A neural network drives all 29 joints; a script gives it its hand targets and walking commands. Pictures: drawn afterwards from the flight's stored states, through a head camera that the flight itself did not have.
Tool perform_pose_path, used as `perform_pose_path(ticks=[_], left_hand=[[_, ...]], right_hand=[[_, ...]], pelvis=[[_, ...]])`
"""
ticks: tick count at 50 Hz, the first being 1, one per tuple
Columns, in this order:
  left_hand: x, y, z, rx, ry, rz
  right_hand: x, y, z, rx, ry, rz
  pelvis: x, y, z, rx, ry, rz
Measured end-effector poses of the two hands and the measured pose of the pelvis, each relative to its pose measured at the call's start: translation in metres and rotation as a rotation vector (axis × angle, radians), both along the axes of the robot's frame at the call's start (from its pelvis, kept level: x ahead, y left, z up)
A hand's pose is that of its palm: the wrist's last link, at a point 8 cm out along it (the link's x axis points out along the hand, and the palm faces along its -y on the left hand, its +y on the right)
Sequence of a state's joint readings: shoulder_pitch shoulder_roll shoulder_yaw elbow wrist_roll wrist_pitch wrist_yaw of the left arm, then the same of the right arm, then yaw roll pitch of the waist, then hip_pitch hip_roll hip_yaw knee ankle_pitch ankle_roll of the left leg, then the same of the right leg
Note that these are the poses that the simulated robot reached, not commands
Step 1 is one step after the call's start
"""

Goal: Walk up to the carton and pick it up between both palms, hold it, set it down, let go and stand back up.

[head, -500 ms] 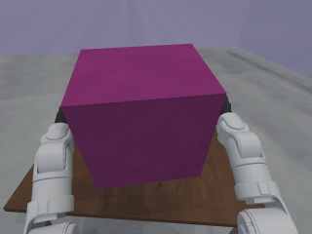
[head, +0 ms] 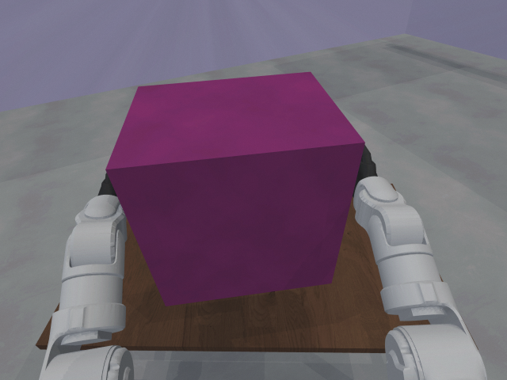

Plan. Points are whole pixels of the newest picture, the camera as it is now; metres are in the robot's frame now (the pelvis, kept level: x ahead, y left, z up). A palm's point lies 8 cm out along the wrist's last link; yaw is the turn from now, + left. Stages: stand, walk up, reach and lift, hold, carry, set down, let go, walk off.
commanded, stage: hold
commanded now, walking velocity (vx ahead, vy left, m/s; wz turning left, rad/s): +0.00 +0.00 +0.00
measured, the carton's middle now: (238, 188) +0.41 +0.02 +0.15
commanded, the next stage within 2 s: none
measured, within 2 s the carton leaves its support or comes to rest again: neither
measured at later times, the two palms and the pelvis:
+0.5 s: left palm (93, 193) +0.34 +0.22 +0.21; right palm (357, 154) +0.37 -0.16 +0.23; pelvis -0.01 +0.01 +0.00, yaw +1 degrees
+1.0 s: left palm (81, 210) +0.32 +0.24 +0.19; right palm (349, 158) +0.35 -0.14 +0.24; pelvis +0.00 +0.01 +0.00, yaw +1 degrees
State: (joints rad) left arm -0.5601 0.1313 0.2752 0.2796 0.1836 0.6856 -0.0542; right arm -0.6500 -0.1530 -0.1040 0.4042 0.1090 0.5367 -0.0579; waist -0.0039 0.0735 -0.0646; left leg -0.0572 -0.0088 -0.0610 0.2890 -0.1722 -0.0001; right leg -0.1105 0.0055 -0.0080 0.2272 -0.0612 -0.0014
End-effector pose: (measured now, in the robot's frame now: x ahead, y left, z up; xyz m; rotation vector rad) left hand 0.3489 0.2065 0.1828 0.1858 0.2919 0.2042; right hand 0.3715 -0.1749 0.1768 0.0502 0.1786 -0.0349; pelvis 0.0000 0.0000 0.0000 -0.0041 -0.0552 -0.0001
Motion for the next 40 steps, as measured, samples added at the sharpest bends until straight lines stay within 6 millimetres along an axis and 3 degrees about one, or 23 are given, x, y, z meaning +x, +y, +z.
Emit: perform_pose_path(ticks=[3,11,16,23,31,35,40], left_hand=[[-0.007,0.007,-0.004,-0.055,-0.058,-0.002],[-0.024,0.029,0.012,-0.162,-0.167,0.005],[-0.028,0.034,0.017,-0.172,-0.144,0.023],[-0.018,0.022,0.024,-0.115,-0.096,0.021],[-0.001,0.002,0.029,-0.03,-0.073,-0.005],[0.001,0.003,0.019,-0.019,-0.058,-0.001],[-0.005,0.014,-0.003,-0.051,-0.058,0.004]], right_hand=[[-0.008,0.006,0.012,-0.035,-0.055,-0.004],[-0.027,0.031,0.063,-0.107,-0.159,-0.005],[-0.022,0.037,0.073,-0.084,-0.128,0.015],[-0.006,0.022,0.059,0.0,-0.08,0.018],[0.006,0.0,0.016,0.08,-0.037,0.003],[0.003,0.002,-0.001,0.036,-0.01,0.0],[-0.007,0.013,0.003,-0.038,-0.016,-0.007]], pelvis=[[0.003,0.0,0.0,0.0,0.004,0.0],[-0.003,0.007,0.0,-0.003,-0.007,0.004],[-0.011,0.01,0.0,-0.002,-0.018,0.007],[-0.012,0.008,-0.001,0.0,-0.017,0.016],[-0.002,0.005,0.0,-0.002,-0.004,0.014],[0.003,0.004,0.0,-0.002,0.002,0.013],[0.003,0.004,0.0,-0.003,0.002,0.013]])
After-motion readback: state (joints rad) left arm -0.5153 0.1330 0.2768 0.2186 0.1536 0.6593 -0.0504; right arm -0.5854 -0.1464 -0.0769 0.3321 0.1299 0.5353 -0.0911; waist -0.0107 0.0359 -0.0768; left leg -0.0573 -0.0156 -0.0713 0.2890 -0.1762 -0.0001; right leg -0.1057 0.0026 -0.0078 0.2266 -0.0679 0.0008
